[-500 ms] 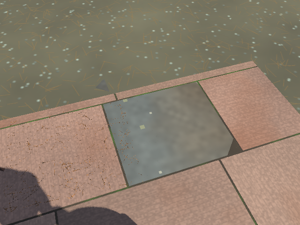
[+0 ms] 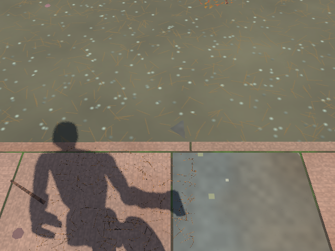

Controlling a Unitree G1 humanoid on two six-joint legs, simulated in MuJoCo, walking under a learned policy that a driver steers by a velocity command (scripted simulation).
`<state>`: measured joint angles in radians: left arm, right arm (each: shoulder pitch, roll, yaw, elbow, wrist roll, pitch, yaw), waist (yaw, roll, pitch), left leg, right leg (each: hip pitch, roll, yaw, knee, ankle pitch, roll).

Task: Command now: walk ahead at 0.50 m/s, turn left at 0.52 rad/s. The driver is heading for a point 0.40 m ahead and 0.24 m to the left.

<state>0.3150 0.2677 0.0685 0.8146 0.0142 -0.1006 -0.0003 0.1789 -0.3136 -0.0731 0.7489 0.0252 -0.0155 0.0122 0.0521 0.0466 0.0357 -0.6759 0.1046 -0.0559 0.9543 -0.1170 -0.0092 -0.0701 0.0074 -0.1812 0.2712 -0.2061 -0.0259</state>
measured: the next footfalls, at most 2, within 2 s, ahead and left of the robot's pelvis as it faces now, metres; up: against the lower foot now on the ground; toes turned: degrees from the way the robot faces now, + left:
left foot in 0.22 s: +0.28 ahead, +0.15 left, +0.00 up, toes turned +11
right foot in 0.68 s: +0.58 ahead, +0.03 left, +0.00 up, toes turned +21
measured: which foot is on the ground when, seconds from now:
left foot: up 0.00-0.20, down 0.22-0.70, up 0.72-0.94, down 0.96-1.00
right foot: down 0.00-0.22, up 0.24-0.66, down 0.68-1.00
